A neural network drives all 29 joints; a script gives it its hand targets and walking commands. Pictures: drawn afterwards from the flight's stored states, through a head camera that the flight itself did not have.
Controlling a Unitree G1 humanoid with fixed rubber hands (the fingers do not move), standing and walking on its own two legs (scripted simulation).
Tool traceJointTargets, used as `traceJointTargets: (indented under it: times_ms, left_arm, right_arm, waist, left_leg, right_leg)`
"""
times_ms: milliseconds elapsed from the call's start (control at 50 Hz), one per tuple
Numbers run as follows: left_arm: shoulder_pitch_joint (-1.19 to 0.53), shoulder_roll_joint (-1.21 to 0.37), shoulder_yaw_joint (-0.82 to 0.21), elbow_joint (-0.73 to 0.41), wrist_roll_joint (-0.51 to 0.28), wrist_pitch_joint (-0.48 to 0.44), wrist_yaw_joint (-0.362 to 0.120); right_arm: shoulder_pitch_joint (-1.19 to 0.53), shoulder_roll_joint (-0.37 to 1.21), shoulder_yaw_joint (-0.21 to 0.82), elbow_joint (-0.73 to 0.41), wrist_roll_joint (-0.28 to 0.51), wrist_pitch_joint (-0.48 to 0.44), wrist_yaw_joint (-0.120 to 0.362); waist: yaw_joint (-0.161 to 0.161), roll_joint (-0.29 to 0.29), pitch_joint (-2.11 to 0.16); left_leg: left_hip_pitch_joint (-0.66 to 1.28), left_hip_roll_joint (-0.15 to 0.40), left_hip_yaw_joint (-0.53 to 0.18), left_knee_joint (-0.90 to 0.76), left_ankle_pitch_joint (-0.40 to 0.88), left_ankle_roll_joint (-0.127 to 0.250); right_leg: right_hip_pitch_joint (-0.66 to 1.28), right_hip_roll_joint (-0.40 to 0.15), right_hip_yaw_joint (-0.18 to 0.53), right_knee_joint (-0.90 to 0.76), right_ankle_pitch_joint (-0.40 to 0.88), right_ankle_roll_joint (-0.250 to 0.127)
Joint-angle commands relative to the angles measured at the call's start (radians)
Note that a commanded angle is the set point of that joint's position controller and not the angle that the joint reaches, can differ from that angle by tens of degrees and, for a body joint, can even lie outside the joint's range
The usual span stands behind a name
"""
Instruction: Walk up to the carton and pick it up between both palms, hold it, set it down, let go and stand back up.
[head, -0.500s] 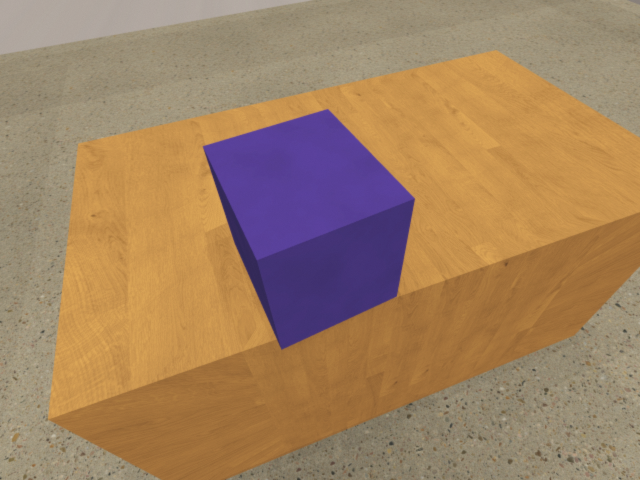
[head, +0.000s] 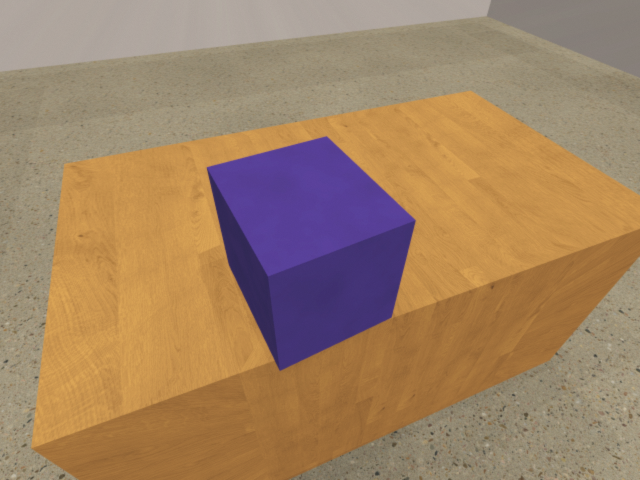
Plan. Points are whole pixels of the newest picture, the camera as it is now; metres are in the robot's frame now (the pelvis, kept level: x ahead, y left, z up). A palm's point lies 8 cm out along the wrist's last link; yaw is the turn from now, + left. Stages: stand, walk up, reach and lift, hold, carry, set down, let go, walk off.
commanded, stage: walk up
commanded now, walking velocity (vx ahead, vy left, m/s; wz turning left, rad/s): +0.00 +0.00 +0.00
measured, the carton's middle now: (304, 246) +0.49 +0.04 +0.02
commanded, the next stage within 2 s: none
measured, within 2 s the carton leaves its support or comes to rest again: neither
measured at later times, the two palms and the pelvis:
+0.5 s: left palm out of the picture -0.05 +0.23 -0.15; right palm out of the picture -0.04 -0.17 -0.15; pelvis +0.00 +0.03 +0.00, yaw -1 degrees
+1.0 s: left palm out of the picture -0.01 +0.24 -0.15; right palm out of the picture -0.02 -0.14 -0.15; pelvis +0.03 +0.05 +0.00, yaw +0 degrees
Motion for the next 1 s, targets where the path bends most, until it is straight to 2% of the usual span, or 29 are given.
traceJointTargets:
  times_ms: [0, 40, 120, 180, 200, 220, 280, 300, 340, 380, 400, 440, 460, 480, 500, 520, 540, 600, 640, 660, 700, 740, 760, 800, 880, 920, 940, 960, 980]
  left_arm:
    - [0.094, 0.05, 0.007, 0.018, 0.011, -0.004, -0.005]
    - [0.086, 0.049, 0.005, 0.024, 0.004, -0.001, -0.002]
    - [0.102, 0.039, 0.001, 0.042, 0.001, -0.002, 0.002]
    - [0.115, 0.064, 0.012, 0.051, 0.007, 0.006, 0.011]
    - [0.128, 0.055, 0.007, 0.057, 0.006, 0.005, 0.012]
    - [0.133, 0.048, 0.007, 0.06, 0.003, 0.004, 0.012]
    - [0.144, 0.047, 0.007, 0.068, 0.007, 0.004, 0.015]
    - [0.152, 0.036, 0.004, 0.071, 0.005, 0.003, 0.015]
    - [0.17, 0.034, 0.006, 0.076, 0.008, 0.002, 0.015]
    - [0.189, 0.026, 0.002, 0.087, 0.005, -0.001, 0.017]
    - [0.185, 0.028, -0.001, 0.089, 0.006, -0.002, 0.018]
    - [0.175, 0.029, 0.001, 0.087, 0.006, -0.006, 0.016]
    - [0.184, 0.024, 0.002, 0.09, 0.005, -0.006, 0.015]
    - [0.178, 0.03, 0.003, 0.088, 0.005, -0.004, 0.016]
    - [0.188, 0.014, 0.001, 0.095, 0.008, -0.003, 0.016]
    - [0.178, 0.002, -0.005, 0.098, 0.009, -0.005, 0.016]
    - [0.188, 0.003, -0.004, 0.096, 0.009, -0.006, 0.016]
    - [0.21, 0.004, -0.004, 0.108, 0.006, -0.009, 0.02]
    - [0.207, 0.016, -0.001, 0.109, 0.01, -0.013, 0.022]
    - [0.187, 0.005, -0.004, 0.11, 0.007, -0.013, 0.022]
    - [0.185, 0.001, -0.003, 0.104, 0.007, -0.011, 0.021]
    - [0.169, -0.006, -0.004, 0.099, 0.01, -0.009, 0.021]
    - [0.174, -0.002, 0.0, 0.103, 0.008, -0.01, 0.022]
    - [0.195, 0.0, -0.003, 0.105, 0.008, -0.014, 0.023]
    - [0.182, 0.002, 0.0, 0.108, 0.009, -0.011, 0.025]
    - [0.185, -0.008, 0.001, 0.109, 0.012, -0.007, 0.025]
    - [0.179, -0.004, -0.002, 0.105, 0.015, -0.007, 0.025]
    - [0.2, 0.002, -0.001, 0.109, 0.009, -0.008, 0.027]
    - [0.193, 0.003, -0.001, 0.111, 0.011, -0.009, 0.027]
  right_arm:
    - [0.027, -0.079, 0.001, -0.027, 0.003, -0.031, -0.001]
    - [0.066, -0.074, 0.003, -0.016, 0.001, -0.028, 0.002]
    - [0.081, -0.064, 0.006, -0.018, -0.003, -0.026, 0.003]
    - [0.071, -0.074, 0.002, -0.019, -0.012, -0.018, 0.003]
    - [0.079, -0.061, 0.007, -0.011, -0.011, -0.017, 0.003]
    - [0.079, -0.048, 0.008, -0.006, -0.008, -0.017, 0.004]
    - [0.086, -0.033, 0.012, -0.006, -0.007, -0.02, 0.004]
    - [0.081, -0.036, 0.012, -0.004, -0.005, -0.022, 0.004]
    - [0.061, -0.046, 0.012, -0.011, -0.007, -0.024, 0.002]
    - [0.047, -0.056, 0.004, -0.015, -0.004, -0.023, 0.002]
    - [0.048, -0.047, 0.005, -0.019, -0.002, -0.023, 0.004]
    - [0.068, -0.027, 0.014, -0.016, 0.001, -0.026, 0.003]
    - [0.074, -0.043, 0.015, -0.008, 0.001, -0.025, 0.002]
    - [0.081, -0.033, 0.014, -0.003, 0.001, -0.025, 0.0]
    - [0.074, -0.045, 0.016, -0.007, -0.003, -0.026, 0.0]
    - [0.069, -0.041, 0.017, -0.009, 0.002, -0.029, 0.001]
    - [0.074, -0.038, 0.019, -0.012, 0.002, -0.032, 0.001]
    - [0.069, -0.048, 0.014, -0.016, -0.002, -0.035, 0.002]
    - [0.078, -0.044, 0.015, -0.015, 0.0, -0.037, 0.001]
    - [0.098, -0.043, 0.016, -0.011, 0.003, -0.036, 0.001]
    - [0.088, -0.045, 0.011, -0.009, -0.002, -0.033, 0.001]
    - [0.088, -0.03, 0.016, -0.012, 0.001, -0.032, 0.004]
    - [0.095, -0.032, 0.016, -0.012, 0.0, -0.032, 0.001]
    - [0.083, -0.038, 0.015, -0.011, 0.001, -0.038, -0.001]
    - [0.091, -0.034, 0.018, -0.017, 0.001, -0.038, -0.002]
    - [0.088, -0.04, 0.016, -0.014, 0.001, -0.035, -0.002]
    - [0.095, -0.029, 0.02, -0.015, 0.004, -0.036, -0.001]
    - [0.091, -0.029, 0.017, -0.013, -0.001, -0.035, -0.003]
    - [0.093, -0.031, 0.017, -0.014, 0.001, -0.036, -0.003]
  waist:
    - [0.028, 0.015, 0.107]
    - [0.017, -0.017, 0.122]
    - [0.009, -0.016, 0.123]
    - [0.002, -0.048, 0.13]
    - [0.003, -0.017, 0.12]
    - [0.0, -0.036, 0.127]
    - [-0.001, 0.015, 0.137]
    - [0.001, 0.053, 0.114]
    - [0.01, 0.069, 0.117]
    - [0.017, 0.055, 0.099]
    - [0.009, 0.059, 0.135]
    - [0.004, 0.029, 0.107]
    - [0.012, 0.038, 0.108]
    - [0.008, 0.009, 0.115]
    - [0.018, 0.012, 0.131]
    - [0.004, 0.017, 0.133]
    - [0.012, -0.005, 0.118]
    - [0.02, 0.033, 0.115]
    - [0.011, -0.001, 0.112]
    - [0.0, -0.043, 0.1]
    - [0.004, -0.045, 0.116]
    - [-0.001, 0.022, 0.136]
    - [0.001, 0.004, 0.124]
    - [0.008, 0.046, 0.085]
    - [0.01, 0.01, 0.112]
    - [0.011, 0.03, 0.114]
    - [0.002, 0.048, 0.126]
    - [0.012, 0.041, 0.102]
    - [0.007, 0.048, 0.105]
  left_leg:
    - [-0.174, 0.123, -0.135, -0.14, 0.03, 0.039]
    - [-0.183, 0.115, -0.132, -0.145, 0.0, 0.044]
    - [-0.159, 0.108, -0.124, -0.138, 0.002, 0.05]
    - [-0.17, 0.084, -0.104, -0.113, -0.041, 0.041]
    - [-0.153, 0.078, -0.099, -0.107, -0.032, 0.039]
    - [-0.138, 0.075, -0.088, -0.104, -0.014, 0.04]
    - [-0.168, 0.088, -0.106, -0.119, -0.028, 0.049]
    - [-0.161, 0.087, -0.119, -0.125, -0.033, 0.05]
    - [-0.176, 0.1, -0.125, -0.138, -0.039, 0.057]
    - [-0.155, 0.094, -0.121, -0.13, -0.018, 0.059]
    - [-0.167, 0.099, -0.121, -0.131, 0.006, 0.057]
    - [-0.154, 0.102, -0.123, -0.123, 0.035, 0.058]
    - [-0.144, 0.088, -0.117, -0.119, 0.03, 0.058]
    - [-0.153, 0.098, -0.127, -0.131, 0.027, 0.061]
    - [-0.146, 0.1, -0.126, -0.135, 0.041, 0.06]
    - [-0.142, 0.102, -0.134, -0.134, 0.083, 0.057]
    - [-0.133, 0.11, -0.135, -0.127, 0.129, 0.059]
    - [-0.115, 0.103, -0.125, -0.12, 0.132, 0.06]
    - [-0.09, 0.106, -0.122, -0.117, 0.181, 0.054]
    - [-0.082, 0.104, -0.124, -0.11, 0.195, 0.056]
    - [-0.102, 0.107, -0.12, -0.114, 0.149, 0.061]
    - [-0.115, 0.098, -0.116, -0.119, 0.164, 0.057]
    - [-0.099, 0.1, -0.121, -0.125, 0.188, 0.056]
    - [-0.056, 0.111, -0.116, -0.103, 0.274, 0.054]
    - [-0.07, 0.112, -0.12, -0.1, 0.311, 0.059]
    - [-0.076, 0.108, -0.117, -0.104, 0.308, 0.058]
    - [-0.087, 0.108, -0.119, -0.104, 0.316, 0.056]
    - [-0.059, 0.111, -0.119, -0.103, 0.332, 0.058]
    - [-0.055, 0.118, -0.117, -0.102, 0.349, 0.061]
  right_leg:
    - [0.118, -0.136, 0.169, -0.072, -0.026, 0.029]
    - [0.106, -0.138, 0.172, -0.076, -0.069, 0.038]
    - [0.068, -0.137, 0.174, -0.081, -0.087, 0.045]
    - [0.057, -0.154, 0.225, -0.115, -0.199, 0.045]
    - [0.044, -0.157, 0.235, -0.121, -0.204, 0.045]
    - [0.026, -0.154, 0.231, -0.122, -0.208, 0.05]
    - [0.02, -0.149, 0.211, -0.092, -0.166, 0.044]
    - [0.039, -0.15, 0.213, -0.077, -0.145, 0.046]
    - [0.049, -0.137, 0.198, -0.05, -0.107, 0.047]
    - [0.058, -0.137, 0.204, -0.051, -0.098, 0.045]
    - [0.04, -0.145, 0.198, -0.049, -0.08, 0.044]
    - [0.069, -0.149, 0.194, -0.045, -0.053, 0.04]
    - [0.056, -0.149, 0.208, -0.047, -0.07, 0.044]
    - [0.065, -0.145, 0.187, -0.036, -0.072, 0.047]
    - [0.046, -0.146, 0.189, -0.04, -0.064, 0.045]
    - [0.059, -0.151, 0.188, -0.027, -0.023, 0.043]
    - [0.057, -0.149, 0.175, -0.023, 0.003, 0.041]
    - [0.062, -0.147, 0.174, -0.018, 0.021, 0.043]
    - [0.071, -0.152, 0.174, -0.006, 0.053, 0.046]
    - [0.068, -0.148, 0.174, -0.011, 0.055, 0.05]
    - [0.066, -0.146, 0.167, -0.018, 0.024, 0.052]
    - [0.06, -0.155, 0.171, -0.013, 0.042, 0.052]
    - [0.07, -0.152, 0.169, -0.004, 0.041, 0.048]
    - [0.072, -0.149, 0.156, 0.015, 0.078, 0.05]
    - [0.064, -0.15, 0.153, 0.022, 0.079, 0.059]
    - [0.075, -0.151, 0.147, 0.024, 0.079, 0.059]
    - [0.076, -0.153, 0.151, 0.026, 0.083, 0.057]
    - [0.08, -0.152, 0.145, 0.032, 0.078, 0.052]
    - [0.078, -0.15, 0.14, 0.037, 0.081, 0.056]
